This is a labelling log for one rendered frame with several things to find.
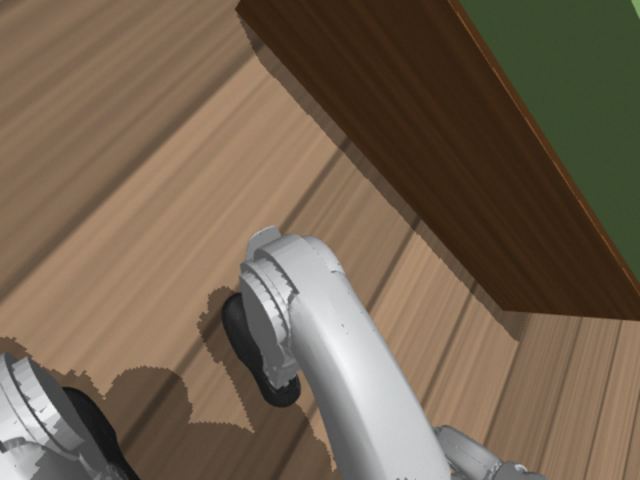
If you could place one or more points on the right robot hand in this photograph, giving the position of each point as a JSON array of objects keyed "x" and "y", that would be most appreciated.
[{"x": 468, "y": 458}]

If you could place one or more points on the right robot arm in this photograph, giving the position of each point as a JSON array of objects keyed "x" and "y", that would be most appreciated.
[{"x": 513, "y": 470}]

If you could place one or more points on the right robot foot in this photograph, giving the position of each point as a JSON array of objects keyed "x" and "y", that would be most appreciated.
[{"x": 237, "y": 330}]

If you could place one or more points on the bed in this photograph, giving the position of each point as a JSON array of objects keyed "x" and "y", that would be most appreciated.
[{"x": 511, "y": 128}]

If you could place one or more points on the left robot foot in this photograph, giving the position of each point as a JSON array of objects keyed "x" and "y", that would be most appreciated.
[{"x": 101, "y": 431}]

